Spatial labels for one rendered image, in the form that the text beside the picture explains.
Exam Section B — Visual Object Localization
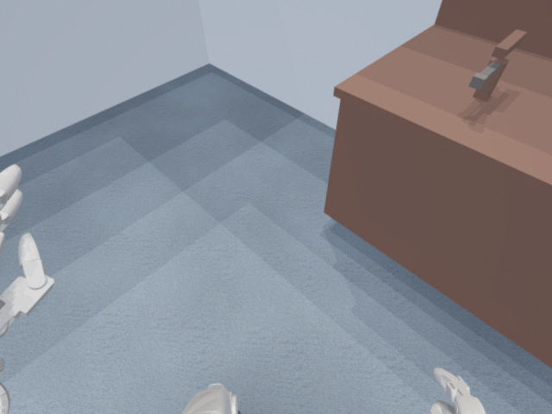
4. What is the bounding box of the counter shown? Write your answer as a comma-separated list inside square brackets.
[324, 0, 552, 368]

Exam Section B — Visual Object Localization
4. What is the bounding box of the robot left thigh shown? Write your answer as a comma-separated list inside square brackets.
[182, 388, 238, 414]

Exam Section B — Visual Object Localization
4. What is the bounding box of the left robot hand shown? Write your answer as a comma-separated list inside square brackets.
[0, 165, 54, 338]

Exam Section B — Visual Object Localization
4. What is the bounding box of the right robot hand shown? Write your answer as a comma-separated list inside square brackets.
[430, 367, 486, 414]

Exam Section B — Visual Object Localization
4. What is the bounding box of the tap lever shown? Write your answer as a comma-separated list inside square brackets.
[469, 62, 501, 90]

